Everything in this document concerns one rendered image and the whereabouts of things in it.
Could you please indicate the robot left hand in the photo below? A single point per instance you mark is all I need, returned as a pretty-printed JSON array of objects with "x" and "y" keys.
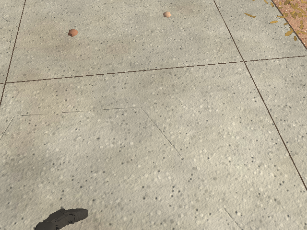
[{"x": 61, "y": 218}]

